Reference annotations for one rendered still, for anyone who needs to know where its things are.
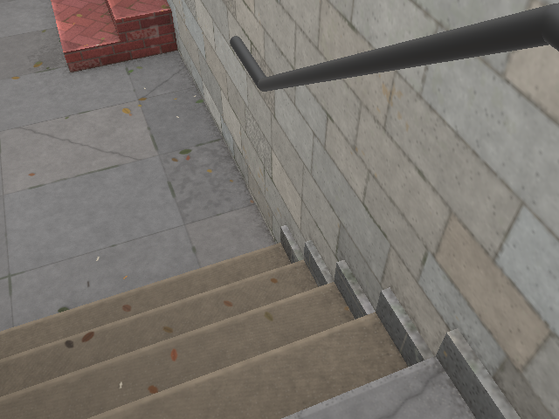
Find stairs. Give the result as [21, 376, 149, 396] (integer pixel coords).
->
[0, 243, 408, 419]

